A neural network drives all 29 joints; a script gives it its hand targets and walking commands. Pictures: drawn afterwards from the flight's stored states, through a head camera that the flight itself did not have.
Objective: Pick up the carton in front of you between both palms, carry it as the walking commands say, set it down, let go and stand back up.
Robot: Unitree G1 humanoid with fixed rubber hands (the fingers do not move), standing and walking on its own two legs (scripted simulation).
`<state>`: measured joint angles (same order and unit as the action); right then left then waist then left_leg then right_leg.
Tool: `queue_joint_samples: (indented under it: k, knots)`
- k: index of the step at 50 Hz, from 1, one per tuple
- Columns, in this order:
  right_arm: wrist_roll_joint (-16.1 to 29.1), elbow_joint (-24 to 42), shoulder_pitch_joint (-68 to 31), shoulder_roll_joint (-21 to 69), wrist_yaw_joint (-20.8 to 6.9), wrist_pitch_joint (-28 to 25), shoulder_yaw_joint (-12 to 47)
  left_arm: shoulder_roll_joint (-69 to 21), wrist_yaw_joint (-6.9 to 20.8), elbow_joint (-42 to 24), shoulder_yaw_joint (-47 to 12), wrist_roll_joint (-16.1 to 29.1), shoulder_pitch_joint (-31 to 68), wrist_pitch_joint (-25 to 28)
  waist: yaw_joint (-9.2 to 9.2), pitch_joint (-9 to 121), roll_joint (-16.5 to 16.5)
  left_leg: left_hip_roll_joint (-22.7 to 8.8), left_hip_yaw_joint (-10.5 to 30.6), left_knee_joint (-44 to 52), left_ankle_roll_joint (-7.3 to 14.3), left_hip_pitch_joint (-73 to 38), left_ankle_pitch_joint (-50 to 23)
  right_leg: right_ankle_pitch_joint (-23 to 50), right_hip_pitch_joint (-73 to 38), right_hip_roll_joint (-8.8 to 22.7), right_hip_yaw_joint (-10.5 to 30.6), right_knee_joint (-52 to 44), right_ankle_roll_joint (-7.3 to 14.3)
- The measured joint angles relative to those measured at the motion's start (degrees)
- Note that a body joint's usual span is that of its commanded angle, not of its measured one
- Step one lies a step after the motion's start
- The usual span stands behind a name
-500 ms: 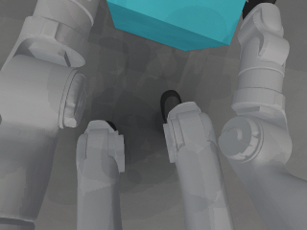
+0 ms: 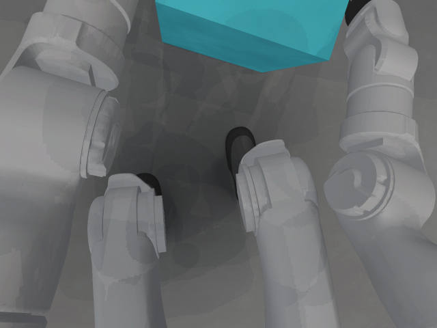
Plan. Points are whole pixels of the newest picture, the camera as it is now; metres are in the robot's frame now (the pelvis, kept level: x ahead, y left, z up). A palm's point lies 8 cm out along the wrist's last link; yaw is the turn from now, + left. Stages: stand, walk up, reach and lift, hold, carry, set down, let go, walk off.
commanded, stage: set down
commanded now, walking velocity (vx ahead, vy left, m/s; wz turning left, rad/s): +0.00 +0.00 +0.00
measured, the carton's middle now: out of the picture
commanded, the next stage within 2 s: let go in 1.94 s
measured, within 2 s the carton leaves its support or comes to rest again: rests again in 0.48 s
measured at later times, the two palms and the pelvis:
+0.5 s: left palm out of the picture +0.60 +0.00 -0.19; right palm (368, 3) +0.48 -0.29 -0.18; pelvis +0.00 +0.00 -0.01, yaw -1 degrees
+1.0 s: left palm out of the picture +0.62 +0.01 -0.18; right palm out of the picture +0.48 -0.32 -0.18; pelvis -0.01 -0.02 -0.02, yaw -1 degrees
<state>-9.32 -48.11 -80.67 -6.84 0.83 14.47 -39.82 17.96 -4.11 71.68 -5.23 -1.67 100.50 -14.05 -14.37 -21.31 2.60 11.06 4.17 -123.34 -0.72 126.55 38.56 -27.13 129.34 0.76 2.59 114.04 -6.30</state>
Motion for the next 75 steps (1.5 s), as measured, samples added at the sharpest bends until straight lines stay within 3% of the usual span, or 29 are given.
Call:
queue_joint_samples:
  k: [19, 28, 31, 36, 41, 48, 53, 58, 66, 75]
  knots:
    - [-0.7, -3.9, -1.3, -2.8, -2.9, -0.7, -1.3, -1.0, 4.2, -2.0, 7.2, -6.0, -0.4, 1.3, 0.68, -2.4, -1.4, -1.8, -0.1, -3.1, 0.8, -0.1, 0.9, -0.5, -0.4, 0.3, -1.1, 2.5, 0.4]
    - [-0.9, -6.9, -2.0, -3.3, -3.0, -2.8, -2.4, -0.2, 5.8, -2.5, 6.2, -6.1, -0.5, 1.7, 0.78, -3.2, -2.5, -2.8, -0.5, -4.0, 1.4, -0.1, 1.2, -0.7, -0.5, 0.2, -1.3, 3.1, 0.2]
    - [0.4, -10.2, -2.9, -3.3, -2.3, -5.0, -1.9, 1.2, 5.4, -2.3, 3.6, -4.2, -0.3, 2.2, 0.54, -4.1, -3.2, -3.3, -0.3, -4.1, 1.4, -0.1, 1.2, -0.5, -0.6, 0.3, -1.7, 3.0, 0.3]
    - [6.2, -16.2, -4.7, -5.4, 1.3, -9.5, 1.5, 6.5, 2.9, -2.4, -3.9, 1.8, 0.8, 3.3, 0.60, -6.1, -4.2, -4.8, 0.1, -4.0, 1.4, 0.1, 0.9, 0.1, -0.5, 1.0, -3.3, 2.7, 1.4]
    - [12.5, -17.9, -5.1, -9.0, 2.5, -11.2, 6.7, 11.5, 3.4, -2.3, -10.9, 8.8, 3.1, 3.3, 1.12, -7.1, -3.9, -6.1, -0.1, -4.5, 1.2, 1.0, 0.6, 0.6, 0.6, 2.5, -4.6, 3.5, 3.5]
    - [18.3, -12.6, -5.2, -9.3, 4.7, -10.0, 12.4, 12.8, 4.1, -5.2, -14.0, 12.7, 4.3, 2.5, 1.02, -8.0, -3.9, -7.3, 0.0, -4.6, 0.1, -0.5, 0.3, 1.6, 0.2, 2.7, -5.3, 4.0, 5.5]
    - [19.2, -5.1, -4.4, -6.1, 7.8, -6.9, 14.7, 13.0, 3.6, -8.1, -10.1, 10.8, 3.1, 0.7, 0.44, -6.9, -2.9, -8.6, -0.5, -2.7, 0.0, -3.1, 0.1, 2.8, -1.4, 1.3, -5.0, 2.1, 5.8]
    - [17.9, -0.4, -3.4, -4.3, 9.8, -2.9, 16.2, 14.0, 4.5, -5.3, -5.4, 9.0, 3.5, -1.8, -0.29, -3.5, -1.0, -9.7, -1.8, 1.5, 0.4, -5.5, -0.6, 3.9, -3.1, -0.3, -3.7, -1.7, 5.2]
    - [16.0, 3.7, 0.3, -3.0, 9.7, 0.7, 16.5, 14.5, 7.2, -2.0, 0.0, 6.7, 2.2, -2.7, -1.31, 3.4, 0.5, -9.5, -2.9, 9.4, 0.9, -8.4, -1.8, 4.7, -5.7, -1.4, -2.2, -8.8, 4.6]
    - [14.6, 8.3, 5.3, -1.9, 8.6, 2.7, 14.0, 12.9, 7.7, -7.3, 1.6, 4.2, -2.8, -4.4, -0.89, 10.4, 0.3, -8.6, -2.6, 17.6, 0.8, -11.1, -3.1, 5.0, -8.7, -1.4, -1.9, -16.5, 4.4]
